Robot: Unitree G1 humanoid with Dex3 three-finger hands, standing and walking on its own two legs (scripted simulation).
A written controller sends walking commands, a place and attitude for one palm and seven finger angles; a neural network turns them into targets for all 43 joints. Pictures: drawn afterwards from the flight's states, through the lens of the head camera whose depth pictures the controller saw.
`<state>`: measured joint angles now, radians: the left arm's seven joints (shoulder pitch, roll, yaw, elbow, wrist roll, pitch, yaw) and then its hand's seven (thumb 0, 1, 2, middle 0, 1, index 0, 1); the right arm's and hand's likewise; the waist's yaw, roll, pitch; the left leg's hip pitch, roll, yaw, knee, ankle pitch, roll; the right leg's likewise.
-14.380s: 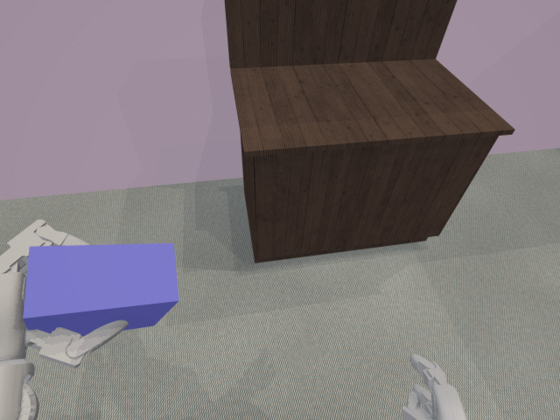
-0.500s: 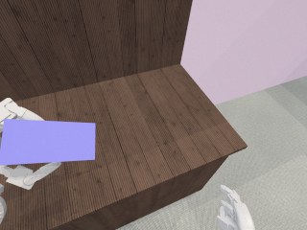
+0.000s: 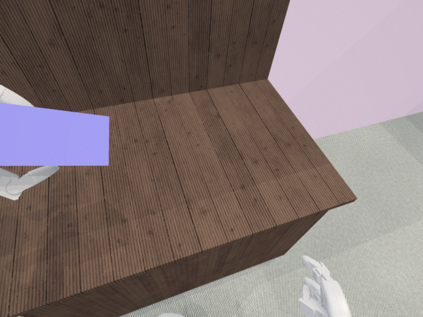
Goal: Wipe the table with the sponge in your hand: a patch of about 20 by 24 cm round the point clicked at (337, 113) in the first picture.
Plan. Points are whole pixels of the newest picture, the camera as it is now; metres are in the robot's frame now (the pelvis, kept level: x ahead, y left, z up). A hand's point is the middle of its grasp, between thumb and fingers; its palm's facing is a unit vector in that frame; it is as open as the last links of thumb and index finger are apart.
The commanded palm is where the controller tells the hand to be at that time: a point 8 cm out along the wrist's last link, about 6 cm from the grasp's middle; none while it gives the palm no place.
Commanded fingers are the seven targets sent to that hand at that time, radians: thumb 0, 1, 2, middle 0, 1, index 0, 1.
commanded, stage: come to a stop and stand still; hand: left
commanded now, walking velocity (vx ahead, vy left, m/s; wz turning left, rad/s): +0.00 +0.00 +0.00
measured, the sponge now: (59, 142) +0.29 +0.26 +0.19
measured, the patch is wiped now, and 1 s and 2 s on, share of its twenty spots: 0.00 0.00 0.00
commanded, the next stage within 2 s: look again from close up in 0.28 s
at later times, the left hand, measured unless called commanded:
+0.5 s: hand (58, 175) +0.24 +0.24 +0.19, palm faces +0.34 -0.84 -0.42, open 10.2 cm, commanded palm +0.18 +0.28 +0.18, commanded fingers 0.00 0.10 1.30 -1.20 -1.60 -1.20 -1.60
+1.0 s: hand (64, 187) +0.23 +0.24 +0.17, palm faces +0.29 -0.87 -0.40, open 10.2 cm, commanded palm +0.18 +0.29 +0.18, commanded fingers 0.00 0.10 1.30 -1.20 -1.60 -1.20 -1.60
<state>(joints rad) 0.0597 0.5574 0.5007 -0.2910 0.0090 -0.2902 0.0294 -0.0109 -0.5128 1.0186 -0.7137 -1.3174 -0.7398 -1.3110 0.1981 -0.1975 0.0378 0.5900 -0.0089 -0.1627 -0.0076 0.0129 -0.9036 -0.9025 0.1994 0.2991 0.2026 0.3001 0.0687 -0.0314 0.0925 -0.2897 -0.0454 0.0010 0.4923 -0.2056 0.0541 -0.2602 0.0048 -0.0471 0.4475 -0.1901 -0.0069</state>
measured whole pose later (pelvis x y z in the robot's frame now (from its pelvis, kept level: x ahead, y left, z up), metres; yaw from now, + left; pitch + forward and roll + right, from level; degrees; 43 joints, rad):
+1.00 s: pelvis +0.01 +0.01 +0.00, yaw -1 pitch +0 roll -1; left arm 0.45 0.37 0.35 -0.45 -0.05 -0.30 0.05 -0.01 -0.51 1.02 -0.71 -1.31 -0.74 -1.31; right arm 0.23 -0.20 0.01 0.59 0.02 -0.18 0.00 0.01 -0.90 -0.90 0.20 0.30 0.20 0.30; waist 0.01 0.00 0.04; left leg -0.26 -0.05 0.03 0.46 -0.21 0.07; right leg -0.24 -0.01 -0.02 0.43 -0.20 0.01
